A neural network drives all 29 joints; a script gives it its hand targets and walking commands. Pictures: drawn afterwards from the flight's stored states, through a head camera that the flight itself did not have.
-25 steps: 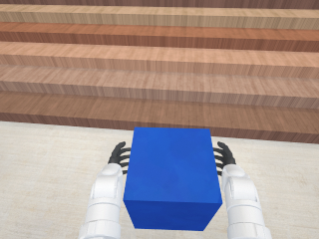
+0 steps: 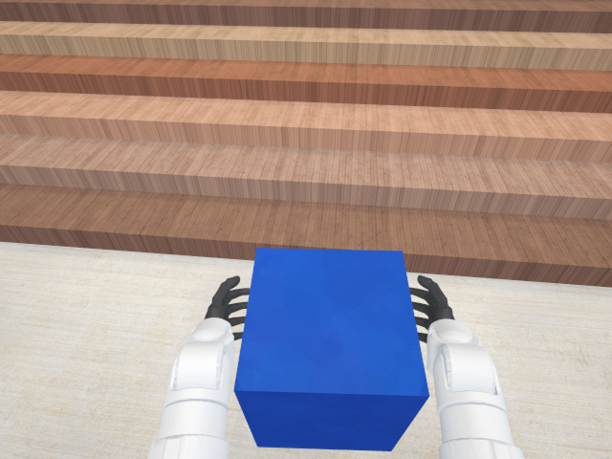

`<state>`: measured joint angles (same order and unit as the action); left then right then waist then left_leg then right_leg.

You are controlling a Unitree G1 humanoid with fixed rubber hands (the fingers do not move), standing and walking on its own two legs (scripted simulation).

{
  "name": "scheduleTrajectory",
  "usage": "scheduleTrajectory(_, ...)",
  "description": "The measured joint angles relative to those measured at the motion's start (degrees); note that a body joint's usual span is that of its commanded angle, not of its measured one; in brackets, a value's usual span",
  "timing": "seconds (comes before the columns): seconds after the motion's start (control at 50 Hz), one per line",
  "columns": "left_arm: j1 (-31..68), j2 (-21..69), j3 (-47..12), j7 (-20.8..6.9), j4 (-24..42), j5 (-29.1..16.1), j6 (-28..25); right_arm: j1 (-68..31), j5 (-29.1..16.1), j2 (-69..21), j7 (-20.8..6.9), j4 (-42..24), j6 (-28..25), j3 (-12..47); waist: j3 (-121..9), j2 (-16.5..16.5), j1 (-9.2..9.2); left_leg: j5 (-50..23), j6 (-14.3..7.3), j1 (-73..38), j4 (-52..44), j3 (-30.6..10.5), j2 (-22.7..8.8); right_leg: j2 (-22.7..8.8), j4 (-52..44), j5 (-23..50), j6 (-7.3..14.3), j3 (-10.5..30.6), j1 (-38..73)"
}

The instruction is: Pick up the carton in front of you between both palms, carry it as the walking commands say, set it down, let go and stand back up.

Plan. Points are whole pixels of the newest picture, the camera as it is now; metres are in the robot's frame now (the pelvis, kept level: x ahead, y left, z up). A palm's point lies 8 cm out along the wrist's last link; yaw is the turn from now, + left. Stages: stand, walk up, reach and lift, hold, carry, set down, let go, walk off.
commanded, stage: hold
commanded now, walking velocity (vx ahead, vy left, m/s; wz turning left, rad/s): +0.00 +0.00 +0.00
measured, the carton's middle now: (326, 353) +0.29 +0.00 -0.04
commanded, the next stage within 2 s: carry in 0.98 s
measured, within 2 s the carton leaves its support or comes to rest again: neither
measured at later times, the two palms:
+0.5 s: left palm (217, 326) +0.28 +0.15 +0.05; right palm (444, 329) +0.28 -0.15 +0.05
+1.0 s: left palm (218, 325) +0.28 +0.15 +0.05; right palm (443, 328) +0.28 -0.15 +0.05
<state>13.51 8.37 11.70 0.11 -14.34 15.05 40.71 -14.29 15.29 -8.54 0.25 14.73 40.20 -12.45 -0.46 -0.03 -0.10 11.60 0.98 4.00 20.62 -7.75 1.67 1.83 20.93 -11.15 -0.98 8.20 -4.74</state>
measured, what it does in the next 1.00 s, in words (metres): stands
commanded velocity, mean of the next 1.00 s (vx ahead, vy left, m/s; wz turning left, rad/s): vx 0.03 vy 0.00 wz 0.00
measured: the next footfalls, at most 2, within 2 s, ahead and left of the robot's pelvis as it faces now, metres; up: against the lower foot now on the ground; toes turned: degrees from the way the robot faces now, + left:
right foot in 1.54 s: +0.24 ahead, -0.10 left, +0.00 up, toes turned -8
left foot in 1.96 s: +0.63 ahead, +0.10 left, +0.00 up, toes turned +12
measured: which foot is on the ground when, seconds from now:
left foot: down 0.00-1.00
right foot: down 0.00-1.00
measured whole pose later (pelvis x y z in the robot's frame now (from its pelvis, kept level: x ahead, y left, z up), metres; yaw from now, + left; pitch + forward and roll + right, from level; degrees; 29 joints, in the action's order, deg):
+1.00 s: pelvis +0.00 +0.00 +0.00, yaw +0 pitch -6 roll +0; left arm 14.2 8.5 11.6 -0.2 -12.3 15.4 44.1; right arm -14.8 15.8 -8.6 -0.2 12.5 43.7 -12.3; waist -0.3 0.1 0.1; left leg 11.3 0.9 2.9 20.3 -7.3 1.5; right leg 1.7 20.6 -10.9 -0.9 7.7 -3.7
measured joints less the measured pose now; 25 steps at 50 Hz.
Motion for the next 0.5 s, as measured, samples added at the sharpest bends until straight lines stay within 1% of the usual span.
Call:
scheduleTrajectory(0.08,-0.4,-0.1,-0.7,0.2,2.2,-0.7,1.4,0.4,-0.5,0.1,0.1,-2.4,1.5,0.6,-0.2,0.1,0.17,-0.4,0.0,-1.0,-0.7,0.0,0.0,-0.1,-0.7,0.4,0.0,0.0,1.0)
scheduleTrajectory(0.2,1.9,0.4,1.0,-0.4,0.2,0.6,3.0,-1.7,0.9,-0.4,-0.6,-0.4,2.9,-1.3,0.4,0.0,0.23,-0.5,0.0,-1.7,-0.4,0.1,0.0,-0.1,-0.4,0.5,0.0,-0.1,1.8)
scheduleTrajectory(0.5,3.8,0.9,2.6,-0.8,-0.8,1.3,2.3,-3.4,1.6,-0.8,-0.8,0.2,2.4,-2.8,1.4,0.1,0.09,-0.4,0.1,-0.8,0.7,0.2,0.0,0.0,0.6,0.5,0.0,-0.3,0.8)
